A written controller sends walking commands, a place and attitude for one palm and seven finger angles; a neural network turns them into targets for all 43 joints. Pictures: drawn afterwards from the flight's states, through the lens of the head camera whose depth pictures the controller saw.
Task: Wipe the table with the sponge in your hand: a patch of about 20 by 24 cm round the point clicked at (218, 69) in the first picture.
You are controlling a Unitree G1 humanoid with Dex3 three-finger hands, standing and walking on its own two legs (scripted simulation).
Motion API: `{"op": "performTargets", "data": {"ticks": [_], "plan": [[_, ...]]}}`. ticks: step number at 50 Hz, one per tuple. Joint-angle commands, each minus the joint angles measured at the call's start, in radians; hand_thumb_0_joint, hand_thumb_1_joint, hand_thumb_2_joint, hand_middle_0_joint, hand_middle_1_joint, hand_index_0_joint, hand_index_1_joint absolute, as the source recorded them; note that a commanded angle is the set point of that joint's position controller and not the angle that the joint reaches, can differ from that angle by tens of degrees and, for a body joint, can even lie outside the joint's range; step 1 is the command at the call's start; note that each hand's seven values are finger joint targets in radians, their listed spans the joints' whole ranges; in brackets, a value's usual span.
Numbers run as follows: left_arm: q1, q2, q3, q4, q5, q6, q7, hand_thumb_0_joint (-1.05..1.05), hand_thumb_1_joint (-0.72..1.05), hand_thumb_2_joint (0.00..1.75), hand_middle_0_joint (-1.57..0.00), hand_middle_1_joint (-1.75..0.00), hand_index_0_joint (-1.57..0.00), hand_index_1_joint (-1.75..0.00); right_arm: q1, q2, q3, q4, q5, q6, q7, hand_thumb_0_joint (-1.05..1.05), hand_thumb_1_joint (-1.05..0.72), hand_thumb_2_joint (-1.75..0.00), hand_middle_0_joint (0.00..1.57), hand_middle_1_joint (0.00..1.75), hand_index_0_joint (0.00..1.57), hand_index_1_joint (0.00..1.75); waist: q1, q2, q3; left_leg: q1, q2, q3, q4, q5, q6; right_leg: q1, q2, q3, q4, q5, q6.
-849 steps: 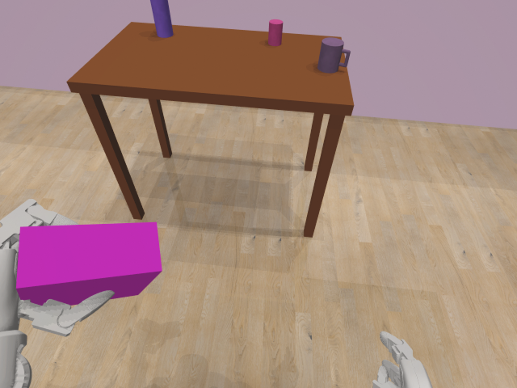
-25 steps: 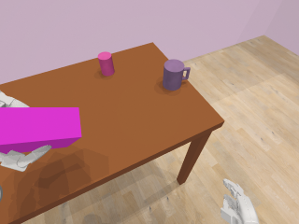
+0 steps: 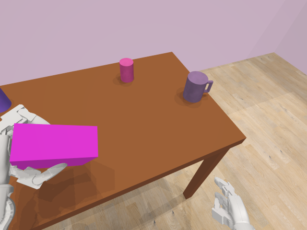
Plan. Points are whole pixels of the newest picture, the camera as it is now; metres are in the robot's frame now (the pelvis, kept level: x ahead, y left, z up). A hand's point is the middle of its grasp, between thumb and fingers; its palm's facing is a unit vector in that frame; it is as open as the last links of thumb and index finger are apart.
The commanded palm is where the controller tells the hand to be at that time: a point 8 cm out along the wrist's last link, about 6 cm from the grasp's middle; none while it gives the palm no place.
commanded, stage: come to a stop and stand still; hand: left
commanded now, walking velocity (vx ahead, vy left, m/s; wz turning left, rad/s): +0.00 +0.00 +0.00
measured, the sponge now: (67, 148) +0.24 +0.21 +0.13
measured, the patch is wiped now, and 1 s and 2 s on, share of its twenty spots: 0.00 0.00 0.00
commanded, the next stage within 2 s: look again from close up in 0.12 s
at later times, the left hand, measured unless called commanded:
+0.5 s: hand (42, 150) +0.22 +0.24 +0.15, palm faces +0.34 -0.85 -0.41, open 10.1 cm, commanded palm +0.16 +0.27 +0.17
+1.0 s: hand (55, 150) +0.22 +0.21 +0.16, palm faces +0.35 -0.85 -0.40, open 10.1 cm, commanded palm +0.16 +0.25 +0.17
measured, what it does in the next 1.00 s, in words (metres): stands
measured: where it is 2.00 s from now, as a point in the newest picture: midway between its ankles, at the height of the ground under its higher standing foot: outside the picture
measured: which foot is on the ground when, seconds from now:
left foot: down 0.00-1.00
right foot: down 0.00-1.00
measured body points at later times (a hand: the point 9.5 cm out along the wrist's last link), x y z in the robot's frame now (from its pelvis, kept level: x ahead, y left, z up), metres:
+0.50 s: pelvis +0.00 -0.01 +0.00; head +0.02 +0.01 +0.45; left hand +0.19 +0.28 +0.18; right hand +0.17 -0.23 -0.07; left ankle +0.01 +0.08 -0.74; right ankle +0.02 -0.13 -0.74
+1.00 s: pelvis +0.00 -0.03 +0.00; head +0.02 -0.02 +0.45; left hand +0.19 +0.26 +0.18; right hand +0.18 -0.25 -0.07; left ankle +0.01 +0.08 -0.74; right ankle +0.02 -0.13 -0.74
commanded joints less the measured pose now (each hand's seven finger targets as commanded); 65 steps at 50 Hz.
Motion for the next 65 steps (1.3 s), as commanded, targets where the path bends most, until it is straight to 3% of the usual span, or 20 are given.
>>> {"op": "performTargets", "data": {"ticks": [1,2,3,6,7,15,16,17,21,22,26,27,29,32,41,42,45,46,52,65], "plan": [[-0.079,0.198,0.142,-0.261,-0.015,-0.065,0.029,0.00,0.10,1.30,-1.20,-1.60,-1.20,-1.60,-0.059,-0.137,-0.060,-0.151,0.011,-0.041,-0.016,0.00,-0.90,-0.90,0.20,0.30,0.20,0.30,-0.012,0.149,-0.177,0.041,0.121,-0.131,-0.117,0.209,-0.066,0.077,-0.016,0.037,0.007,0.148,-0.037],[-0.078,0.148,0.095,-0.256,-0.020,-0.068,0.023,0.00,0.10,1.30,-1.20,-1.60,-1.20,-1.60,-0.046,-0.135,-0.058,-0.153,0.008,-0.037,-0.015,0.00,-0.90,-0.90,0.20,0.30,0.20,0.30,-0.017,0.158,-0.172,0.031,0.122,-0.135,-0.122,0.200,-0.067,0.076,-0.016,0.030,0.002,0.135,-0.039],[-0.087,0.178,0.117,-0.281,-0.018,-0.071,0.026,0.00,0.10,1.30,-1.20,-1.60,-1.20,-1.60,-0.040,-0.143,-0.064,-0.154,0.006,-0.039,-0.016,0.00,-0.90,-0.90,0.20,0.30,0.20,0.30,-0.016,0.160,-0.184,0.036,0.122,-0.139,-0.116,0.223,-0.071,0.085,-0.015,0.033,0.007,0.154,-0.041],[-0.057,0.189,0.133,-0.273,-0.018,-0.068,0.030,0.00,0.10,1.30,-1.20,-1.60,-1.20,-1.60,-0.053,-0.141,-0.062,-0.155,0.009,-0.042,-0.015,0.00,-0.90,-0.90,0.20,0.30,0.20,0.30,-0.015,0.152,-0.195,0.051,0.119,-0.132,-0.108,0.234,-0.075,0.087,-0.014,0.033,0.003,0.164,-0.039],[-0.050,0.155,0.104,-0.260,-0.023,-0.069,0.027,0.00,0.10,1.30,-1.20,-1.60,-1.20,-1.60,-0.041,-0.140,-0.061,-0.153,0.006,-0.037,-0.015,0.00,-0.90,-0.90,0.20,0.30,0.20,0.30,-0.017,0.145,-0.195,0.043,0.120,-0.132,-0.105,0.227,-0.072,0.091,-0.020,0.032,-0.007,0.168,-0.040],[-0.060,0.164,0.106,-0.233,-0.022,-0.062,0.032,0.00,0.10,1.30,-1.20,-1.60,-1.20,-1.60,-0.034,-0.153,-0.071,-0.148,0.009,-0.031,-0.024,0.00,-0.90,-0.90,0.20,0.30,0.20,0.30,-0.021,0.095,-0.182,0.021,0.110,-0.136,-0.105,0.137,-0.060,0.094,-0.033,0.063,-0.036,0.176,-0.043],[-0.049,0.184,0.125,-0.244,-0.020,-0.061,0.035,0.00,0.10,1.30,-1.20,-1.60,-1.20,-1.60,-0.054,-0.150,-0.068,-0.148,0.013,-0.034,-0.025,0.00,-0.90,-0.90,0.20,0.30,0.20,0.30,-0.020,0.112,-0.187,0.030,0.104,-0.131,-0.108,0.133,-0.060,0.091,-0.028,0.063,-0.036,0.176,-0.041],[-0.042,0.151,0.098,-0.227,-0.026,-0.063,0.032,0.00,0.10,1.30,-1.20,-1.60,-1.20,-1.60,-0.044,-0.146,-0.065,-0.150,0.010,-0.032,-0.026,0.00,-0.90,-0.90,0.20,0.30,0.20,0.30,-0.021,0.098,-0.179,0.017,0.107,-0.134,-0.113,0.113,-0.057,0.092,-0.033,0.055,-0.043,0.157,-0.040],[-0.028,0.188,0.131,-0.248,-0.022,-0.063,0.039,0.00,0.10,1.30,-1.20,-1.60,-1.20,-1.60,-0.053,-0.153,-0.071,-0.147,0.014,-0.036,-0.028,0.00,-0.90,-0.90,0.20,0.30,0.20,0.30,-0.021,0.111,-0.179,0.017,0.101,-0.135,-0.113,0.096,-0.054,0.084,-0.031,0.069,-0.044,0.151,-0.042],[-0.024,0.159,0.107,-0.236,-0.027,-0.064,0.037,0.00,0.10,1.30,-1.20,-1.60,-1.20,-1.60,-0.046,-0.149,-0.068,-0.148,0.011,-0.033,-0.029,0.00,-0.90,-0.90,0.20,0.30,0.20,0.30,-0.021,0.108,-0.176,0.005,0.104,-0.135,-0.115,0.083,-0.050,0.090,-0.035,0.065,-0.049,0.139,-0.042],[-0.005,0.193,0.140,-0.240,-0.025,-0.064,0.041,0.00,0.10,1.30,-1.20,-1.60,-1.20,-1.60,-0.049,-0.156,-0.075,-0.143,0.015,-0.036,-0.031,0.00,-0.90,-0.90,0.20,0.30,0.20,0.30,-0.021,0.120,-0.180,0.003,0.100,-0.136,-0.111,0.065,-0.044,0.087,-0.034,0.079,-0.054,0.136,-0.044],[-0.005,0.163,0.112,-0.232,-0.030,-0.065,0.038,0.00,0.10,1.30,-1.20,-1.60,-1.20,-1.60,-0.042,-0.149,-0.072,-0.148,0.014,-0.034,-0.032,0.00,-0.90,-0.90,0.20,0.30,0.20,0.30,-0.024,0.111,-0.172,-0.002,0.100,-0.134,-0.109,0.062,-0.041,0.086,-0.041,0.075,-0.060,0.132,-0.044],[-0.005,0.176,0.126,-0.215,-0.031,-0.060,0.040,0.00,0.10,1.30,-1.20,-1.60,-1.20,-1.60,-0.037,-0.156,-0.077,-0.144,0.013,-0.033,-0.035,0.00,-0.90,-0.90,0.20,0.30,0.20,0.30,-0.023,0.069,-0.167,0.002,0.100,-0.137,-0.102,0.063,-0.040,0.077,-0.043,0.087,-0.070,0.138,-0.044],[-0.011,0.154,0.104,-0.205,-0.034,-0.057,0.037,0.00,0.10,1.30,-1.20,-1.60,-1.20,-1.60,-0.041,-0.152,-0.075,-0.140,0.015,-0.033,-0.036,0.00,-0.90,-0.90,0.20,0.30,0.20,0.30,-0.026,0.086,-0.164,0.018,0.106,-0.135,-0.112,0.049,-0.040,0.054,-0.039,0.086,-0.074,0.111,-0.042],[-0.038,0.179,0.111,-0.225,-0.032,-0.048,0.035,0.00,0.10,1.30,-1.20,-1.60,-1.20,-1.60,-0.046,-0.148,-0.077,-0.140,0.016,-0.030,-0.028,0.00,-0.90,-0.90,0.20,0.30,0.20,0.30,-0.028,0.119,-0.151,0.012,0.127,-0.164,-0.156,0.030,-0.040,0.058,-0.018,0.048,-0.062,0.063,-0.035],[-0.038,0.158,0.094,-0.222,-0.035,-0.048,0.033,0.00,0.10,1.30,-1.20,-1.60,-1.20,-1.60,-0.042,-0.144,-0.076,-0.146,0.015,-0.027,-0.027,0.00,-0.90,-0.90,0.20,0.30,0.20,0.30,-0.029,0.121,-0.142,0.005,0.134,-0.169,-0.158,0.017,-0.038,0.055,-0.020,0.049,-0.067,0.053,-0.036],[-0.048,0.171,0.106,-0.238,-0.038,-0.045,0.033,0.00,0.10,1.30,-1.20,-1.60,-1.20,-1.60,-0.032,-0.147,-0.083,-0.152,0.015,-0.021,-0.023,0.00,-0.90,-0.90,0.20,0.30,0.20,0.30,-0.029,0.111,-0.152,0.015,0.142,-0.165,-0.137,0.033,-0.037,0.052,-0.022,0.054,-0.065,0.071,-0.040],[-0.042,0.185,0.119,-0.245,-0.039,-0.044,0.033,0.00,0.10,1.30,-1.20,-1.60,-1.20,-1.60,-0.046,-0.146,-0.080,-0.149,0.019,-0.021,-0.022,0.00,-0.90,-0.90,0.20,0.30,0.20,0.30,-0.030,0.136,-0.157,0.024,0.141,-0.157,-0.136,0.043,-0.038,0.044,-0.014,0.049,-0.063,0.074,-0.038],[-0.046,0.169,0.106,-0.234,-0.054,-0.025,0.023,0.00,0.10,1.30,-1.20,-1.60,-1.20,-1.60,-0.036,-0.148,-0.089,-0.158,0.018,-0.011,-0.020,0.00,-0.90,-0.90,0.20,0.30,0.20,0.30,-0.031,0.103,-0.171,0.045,0.161,-0.147,-0.086,0.144,-0.034,0.038,-0.019,0.052,-0.046,0.140,-0.037],[-0.004,0.209,0.147,-0.292,-0.080,0.006,0.023,0.00,0.10,1.30,-1.20,-1.60,-1.20,-1.60,-0.035,-0.155,-0.107,-0.166,0.024,0.017,-0.022,0.00,-0.90,-0.90,0.20,0.30,0.20,0.30,-0.035,0.073,-0.205,0.025,0.134,-0.102,0.047,0.116,-0.036,0.029,-0.066,0.113,-0.045,0.198,-0.069]]}}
